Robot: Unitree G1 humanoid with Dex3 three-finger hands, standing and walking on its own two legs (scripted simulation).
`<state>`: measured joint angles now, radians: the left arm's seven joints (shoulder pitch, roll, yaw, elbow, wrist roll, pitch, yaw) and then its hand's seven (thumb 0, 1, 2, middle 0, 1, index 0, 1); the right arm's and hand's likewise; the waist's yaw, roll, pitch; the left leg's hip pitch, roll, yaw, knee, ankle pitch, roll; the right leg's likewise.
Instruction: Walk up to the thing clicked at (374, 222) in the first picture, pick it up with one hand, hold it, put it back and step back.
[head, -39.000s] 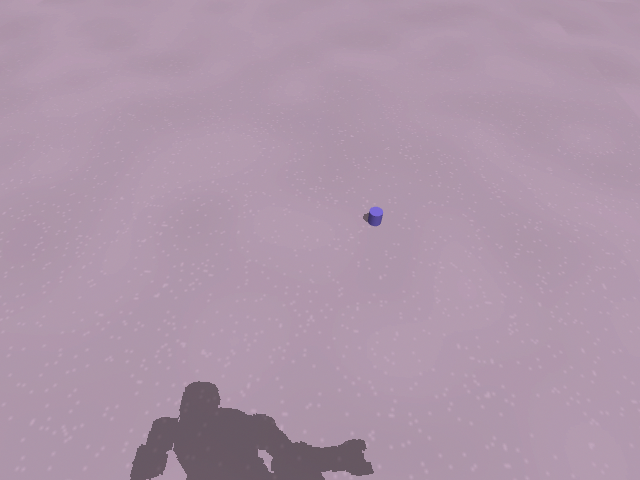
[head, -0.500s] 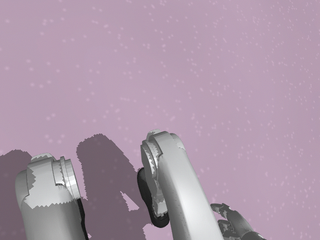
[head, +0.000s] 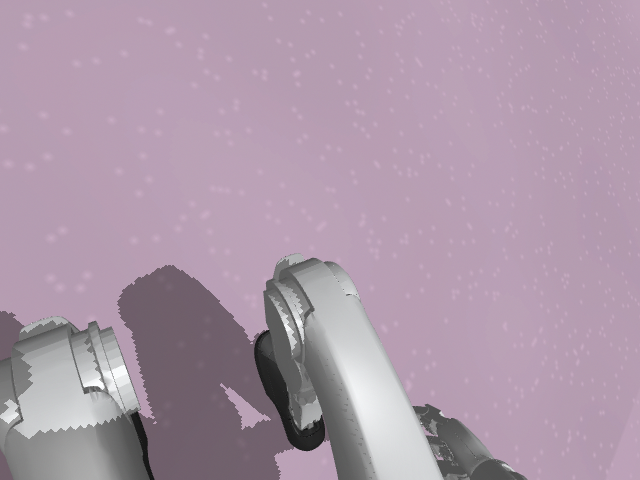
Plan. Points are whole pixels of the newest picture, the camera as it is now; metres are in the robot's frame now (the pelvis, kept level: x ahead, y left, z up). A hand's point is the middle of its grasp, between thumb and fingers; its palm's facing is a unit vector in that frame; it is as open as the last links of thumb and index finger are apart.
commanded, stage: rest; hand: left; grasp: from above
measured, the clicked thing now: out of the picture +0.47 +0.35 -0.24
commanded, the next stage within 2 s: open in 1.26 s
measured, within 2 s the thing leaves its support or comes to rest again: rests again in 0.98 s
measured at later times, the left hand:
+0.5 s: hand out of the picture +0.45 +0.33 -0.23, palm faces -0.43 -0.13 -0.89, open 6.0 cm
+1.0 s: hand out of the picture +0.45 +0.33 -0.24, palm faces -0.42 -0.15 -0.89, open 6.0 cm
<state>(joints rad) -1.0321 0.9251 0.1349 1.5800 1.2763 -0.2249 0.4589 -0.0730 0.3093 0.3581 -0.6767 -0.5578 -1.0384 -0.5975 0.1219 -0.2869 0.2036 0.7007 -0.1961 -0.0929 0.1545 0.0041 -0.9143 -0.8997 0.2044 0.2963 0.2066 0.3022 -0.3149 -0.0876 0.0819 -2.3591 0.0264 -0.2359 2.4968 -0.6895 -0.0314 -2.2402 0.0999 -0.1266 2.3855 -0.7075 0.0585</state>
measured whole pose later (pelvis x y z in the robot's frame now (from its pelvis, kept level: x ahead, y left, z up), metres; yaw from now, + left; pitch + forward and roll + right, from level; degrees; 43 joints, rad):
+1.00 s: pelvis -0.01 +0.01 +0.00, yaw -3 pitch +27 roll -14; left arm -1.06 1.02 0.09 1.70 1.25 -0.21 0.57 -0.10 0.32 0.29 -0.73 -0.49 -1.12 -0.50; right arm 0.08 -0.32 0.31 0.66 -0.24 -0.18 0.20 0.00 -0.92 -0.91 0.20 0.30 0.21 0.30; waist -0.36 -0.15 0.15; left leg -2.35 0.03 -0.28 2.54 -0.70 -0.02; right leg -2.21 0.12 -0.17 2.38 -0.69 0.07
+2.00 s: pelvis -0.01 +0.01 +0.00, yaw -4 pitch +26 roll -15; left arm -1.06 1.07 0.08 1.68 1.25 -0.23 0.56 0.00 -0.15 0.66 -0.37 -0.76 -0.40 -0.73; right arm 0.08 -0.34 0.35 0.63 -0.25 -0.19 0.20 0.00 -0.91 -0.90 0.20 0.30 0.21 0.30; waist -0.36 -0.17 0.18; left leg -2.34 0.04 -0.30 2.54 -0.70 -0.02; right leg -2.20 0.12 -0.18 2.37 -0.68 0.07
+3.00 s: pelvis -0.02 +0.00 +0.05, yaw +3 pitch +31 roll -10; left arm -0.98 0.81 -0.02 1.24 1.10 -0.13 0.08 0.00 -0.52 1.01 -0.09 -1.00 -0.08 -1.00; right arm 0.16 -0.33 0.14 0.60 -0.09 0.00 0.13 0.00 -0.91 -0.90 0.20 0.30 0.21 0.30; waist -0.22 0.00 -0.02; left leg -2.25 0.03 -0.18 2.32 -0.63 -0.01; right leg -2.14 0.07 -0.10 2.23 -0.66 0.05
